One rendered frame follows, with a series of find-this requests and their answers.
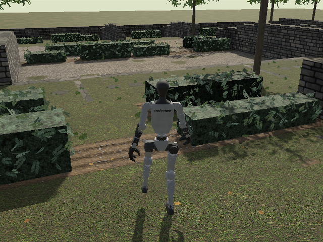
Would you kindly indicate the left robot hand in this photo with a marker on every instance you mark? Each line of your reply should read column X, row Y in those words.
column 131, row 155

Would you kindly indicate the robot left upper arm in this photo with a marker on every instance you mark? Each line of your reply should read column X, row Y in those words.
column 143, row 116

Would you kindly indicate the right robot hand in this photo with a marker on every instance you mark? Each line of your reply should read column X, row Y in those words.
column 183, row 138

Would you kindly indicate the robot head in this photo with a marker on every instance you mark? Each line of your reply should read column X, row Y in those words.
column 162, row 87

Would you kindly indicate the right robot forearm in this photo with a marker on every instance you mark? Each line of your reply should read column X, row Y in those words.
column 186, row 131

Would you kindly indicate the robot right upper arm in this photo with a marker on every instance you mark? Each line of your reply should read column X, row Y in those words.
column 180, row 113

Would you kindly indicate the left robot forearm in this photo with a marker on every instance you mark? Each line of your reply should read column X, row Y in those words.
column 136, row 137

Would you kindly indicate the right robot thigh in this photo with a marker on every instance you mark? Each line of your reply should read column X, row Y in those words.
column 171, row 159

